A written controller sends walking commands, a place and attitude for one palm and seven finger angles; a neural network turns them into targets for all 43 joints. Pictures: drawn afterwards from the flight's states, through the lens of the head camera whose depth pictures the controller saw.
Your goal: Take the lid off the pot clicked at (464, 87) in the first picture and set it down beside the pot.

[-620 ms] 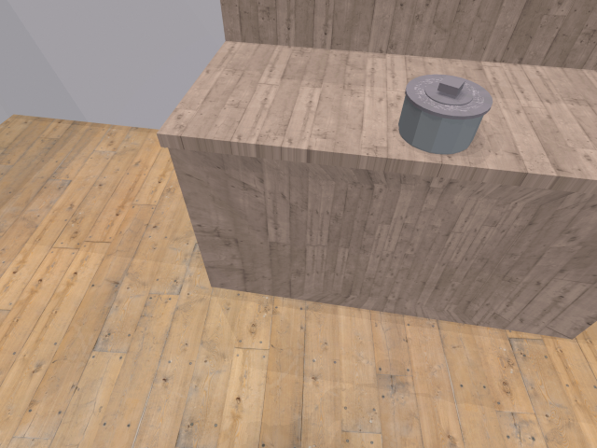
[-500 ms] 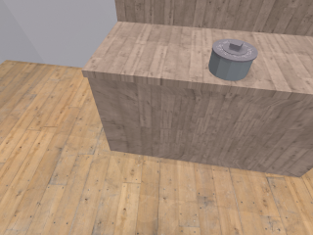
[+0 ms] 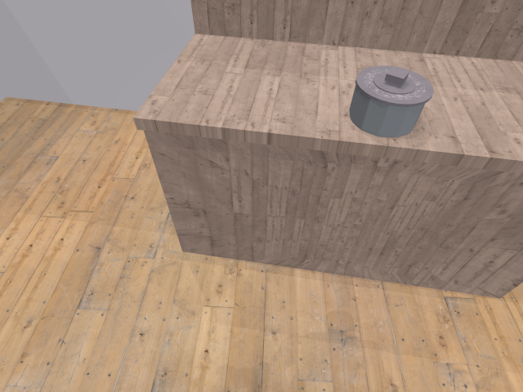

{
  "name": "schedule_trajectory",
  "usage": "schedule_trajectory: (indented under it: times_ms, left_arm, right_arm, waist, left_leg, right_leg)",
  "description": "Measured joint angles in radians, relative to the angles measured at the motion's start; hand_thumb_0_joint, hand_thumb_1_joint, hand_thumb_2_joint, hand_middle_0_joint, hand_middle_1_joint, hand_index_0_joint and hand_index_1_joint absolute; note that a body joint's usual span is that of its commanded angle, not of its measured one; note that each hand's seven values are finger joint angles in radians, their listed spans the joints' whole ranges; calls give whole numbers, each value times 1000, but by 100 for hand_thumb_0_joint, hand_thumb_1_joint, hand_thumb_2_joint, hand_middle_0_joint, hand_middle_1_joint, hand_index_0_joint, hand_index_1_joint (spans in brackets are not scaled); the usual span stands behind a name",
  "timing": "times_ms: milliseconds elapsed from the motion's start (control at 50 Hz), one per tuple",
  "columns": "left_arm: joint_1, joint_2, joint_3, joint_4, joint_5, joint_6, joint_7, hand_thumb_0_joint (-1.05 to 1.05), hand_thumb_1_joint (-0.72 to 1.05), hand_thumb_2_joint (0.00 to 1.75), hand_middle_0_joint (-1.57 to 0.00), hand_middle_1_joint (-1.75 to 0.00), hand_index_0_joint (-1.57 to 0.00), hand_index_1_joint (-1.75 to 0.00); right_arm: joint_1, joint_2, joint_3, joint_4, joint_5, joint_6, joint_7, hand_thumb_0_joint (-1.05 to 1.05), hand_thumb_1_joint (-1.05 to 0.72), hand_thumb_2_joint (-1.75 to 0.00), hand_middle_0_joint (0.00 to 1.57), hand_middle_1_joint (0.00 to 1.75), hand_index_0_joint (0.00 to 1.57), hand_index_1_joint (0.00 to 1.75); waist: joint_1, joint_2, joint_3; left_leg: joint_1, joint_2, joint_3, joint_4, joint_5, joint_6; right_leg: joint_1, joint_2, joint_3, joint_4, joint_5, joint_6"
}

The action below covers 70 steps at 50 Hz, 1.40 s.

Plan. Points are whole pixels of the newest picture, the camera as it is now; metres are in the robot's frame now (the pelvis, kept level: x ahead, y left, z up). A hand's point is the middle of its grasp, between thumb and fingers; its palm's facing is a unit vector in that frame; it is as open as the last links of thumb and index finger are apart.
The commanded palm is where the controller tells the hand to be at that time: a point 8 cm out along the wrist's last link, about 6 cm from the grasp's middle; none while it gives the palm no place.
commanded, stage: look at it before walking up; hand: left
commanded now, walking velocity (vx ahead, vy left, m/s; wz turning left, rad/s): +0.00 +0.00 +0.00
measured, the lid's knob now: (396, 76) +0.83 -0.29 +0.09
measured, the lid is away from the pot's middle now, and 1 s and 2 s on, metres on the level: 0.00 0.00 0.00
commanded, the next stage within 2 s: walk to a spot facing it in 0.02 s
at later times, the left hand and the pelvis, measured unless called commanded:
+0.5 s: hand out of the picture +0.05 +0.19 -0.18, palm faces -0.12 -0.95 -0.28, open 7.4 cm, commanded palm none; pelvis -0.01 -0.02 -0.02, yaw -11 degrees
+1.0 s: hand out of the picture +0.10 +0.17 -0.16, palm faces -0.32 -0.91 -0.26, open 7.4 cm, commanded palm none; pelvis -0.01 -0.01 +0.00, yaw -26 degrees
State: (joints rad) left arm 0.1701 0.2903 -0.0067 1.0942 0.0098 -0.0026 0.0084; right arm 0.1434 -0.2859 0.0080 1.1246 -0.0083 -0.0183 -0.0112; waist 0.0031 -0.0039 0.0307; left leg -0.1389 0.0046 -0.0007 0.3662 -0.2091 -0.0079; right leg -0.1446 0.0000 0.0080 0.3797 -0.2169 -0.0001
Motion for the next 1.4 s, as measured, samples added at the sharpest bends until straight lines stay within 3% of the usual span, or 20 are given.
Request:
schedule_trajectory:
  times_ms: [200,380,460,500,540,580,620,680,900,1020,1080,1100,1160,1220,1260,1320,1400]
  left_arm:
    - [10,-9,5,4,-1,4,3,1,90,90,-21,-30,-20,-30]
    - [48,-36,35,-52,3,50,-5,1,90,90,-20,-30,-20,-30]
    - [67,-48,52,-85,5,64,-17,1,90,90,-20,-30,-20,-30]
    - [82,-60,57,-100,8,60,-23,1,90,90,-20,-30,-20,-30]
    - [91,-76,58,-110,12,45,-20,1,90,90,-20,-30,-20,-30]
    - [100,-89,59,-121,8,38,-10,1,90,90,-20,-30,-20,-30]
    - [109,-99,61,-128,4,37,-3,1,90,90,-20,-30,-20,-30]
    - [123,-110,60,-134,0,34,-2,1,90,90,-21,-30,-20,-30]
    - [129,-112,65,-155,6,30,-5,1,90,90,-21,-30,-20,-30]
    - [114,-79,78,-174,11,44,-4,1,90,90,-21,-30,-20,-30]
    - [104,-54,87,-185,9,55,-3,1,90,90,-21,-30,-20,-30]
    - [106,-48,89,-193,7,58,-4,1,90,90,-21,-30,-20,-30]
    - [70,-10,108,-190,13,68,-12,1,90,90,-20,-30,-20,-30]
    - [61,16,120,-194,19,65,-26,1,91,90,-20,-30,-20,-30]
    - [61,21,120,-194,17,68,-32,1,91,90,-20,-30,-19,-30]
    - [61,13,113,-189,12,80,-38,1,91,90,-20,-30,-19,-30]
    - [42,-14,97,-181,9,94,-44,1,91,90,-20,-30,-19,-30]
  right_arm:
    - [6,10,0,3,-1,-1,-6,0,-91,-90,20,30,20,30]
    - [15,62,-25,-76,-2,21,-20,0,-91,-90,20,30,20,30]
    - [24,76,-39,-104,-6,28,-16,0,-90,-90,20,30,20,30]
    - [30,70,-46,-113,-7,33,-14,0,-90,-90,20,30,20,30]
    - [33,59,-56,-116,-4,49,-15,0,-90,-90,20,30,20,30]
    - [33,55,-62,-115,-1,66,-15,0,-91,-90,20,30,20,30]
    - [25,53,-65,-116,-1,71,-13,0,-91,-90,20,30,20,30]
    - [9,49,-68,-132,-4,66,-11,0,-91,-90,20,30,20,30]
    - [-40,40,-72,-183,-4,64,-22,0,-91,-90,19,30,20,30]
    - [-54,65,-62,-223,7,53,-21,0,-91,-90,20,30,20,30]
    - [-41,78,-52,-247,13,34,-22,0,-91,-90,20,30,20,30]
    - [-27,74,-48,-260,13,25,-22,0,-91,-90,20,30,20,30]
    - [2,97,-34,-263,-1,23,-23,0,-91,-90,20,30,20,30]
    - [45,111,-19,-255,-9,29,-23,0,-90,-90,20,30,20,30]
    - [67,113,-15,-247,-10,29,-24,0,-90,-90,20,30,20,30]
    - [91,110,-18,-240,-9,26,-25,0,-90,-90,20,30,20,30]
    - [115,100,-29,-230,-12,22,-20,0,-90,-90,20,30,20,30]
  waist:
    - [6,2,-2]
    - [17,-12,25]
    - [31,-17,52]
    - [35,3,59]
    - [25,39,62]
    - [25,44,61]
    - [32,37,61]
    - [34,25,59]
    - [44,18,32]
    - [57,-6,19]
    - [51,-23,9]
    - [43,-12,-2]
    - [32,-54,17]
    - [34,-72,18]
    - [34,-73,17]
    - [26,-63,21]
    - [6,-41,37]
  left_leg:
    - [13,1,8,-6,-6,0]
    - [-33,23,91,109,-73,-6]
    - [-38,42,151,166,-108,-16]
    - [-52,69,171,224,-141,-32]
    - [-122,93,128,382,-224,-33]
    - [-207,66,61,565,-273,-30]
    - [-270,52,32,682,-238,-34]
    - [-326,49,9,739,-169,-48]
    - [-319,42,-44,616,-160,-72]
    - [-237,3,-44,413,-198,-52]
    - [-150,-14,-41,216,-134,-33]
    - [-116,-1,-52,134,-110,-17]
    - [-109,-8,-19,144,-64,7]
    - [-74,11,22,109,-57,11]
    - [-55,25,52,91,-53,12]
    - [-38,44,99,84,-58,13]
    - [-32,74,156,99,-74,5]
  right_leg:
    - [6,0,8,1,-7,0]
    - [-101,27,85,175,-67,-6]
    - [-169,5,26,336,-186,4]
    - [-160,1,-5,308,-136,-2]
    - [-166,30,-25,315,-118,-44]
    - [-157,41,-25,285,-117,-73]
    - [-141,53,-8,223,-81,-80]
    - [-123,67,28,135,-22,-87]
    - [-117,110,156,48,52,-74]
    - [-142,125,236,59,62,-41]
    - [-171,138,272,93,55,-14]
    - [-195,154,267,129,33,-7]
    - [-306,125,181,414,-174,29]
    - [-394,82,102,672,-161,57]
    - [-416,50,76,758,-139,69]
    - [-405,4,51,755,-129,82]
    - [-339,-43,7,594,-160,83]
